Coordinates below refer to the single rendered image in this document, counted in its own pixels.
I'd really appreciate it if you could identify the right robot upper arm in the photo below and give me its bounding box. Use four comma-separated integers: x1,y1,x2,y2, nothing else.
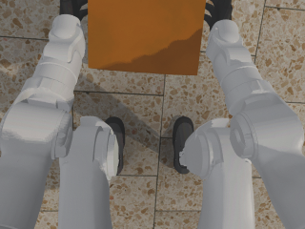
230,103,305,229

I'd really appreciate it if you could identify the left robot upper arm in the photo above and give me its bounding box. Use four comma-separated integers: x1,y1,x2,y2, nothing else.
0,102,73,229

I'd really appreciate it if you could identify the right robot thigh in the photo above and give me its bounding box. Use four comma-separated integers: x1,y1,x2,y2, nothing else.
191,127,255,229

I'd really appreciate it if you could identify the robot right shin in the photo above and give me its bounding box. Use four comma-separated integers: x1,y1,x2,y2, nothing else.
179,117,252,175

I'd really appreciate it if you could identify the robot right forearm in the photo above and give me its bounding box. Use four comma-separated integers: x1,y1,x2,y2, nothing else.
205,19,305,144

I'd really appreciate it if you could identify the robot left forearm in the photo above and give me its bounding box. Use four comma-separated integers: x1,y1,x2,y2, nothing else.
0,14,88,151

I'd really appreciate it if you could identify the robot right hand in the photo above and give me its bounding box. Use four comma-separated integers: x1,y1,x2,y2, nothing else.
204,0,233,31

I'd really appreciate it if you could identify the carton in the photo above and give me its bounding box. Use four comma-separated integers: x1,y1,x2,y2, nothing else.
88,0,206,75

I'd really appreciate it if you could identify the robot left hand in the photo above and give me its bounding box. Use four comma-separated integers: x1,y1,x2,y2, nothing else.
59,0,88,21

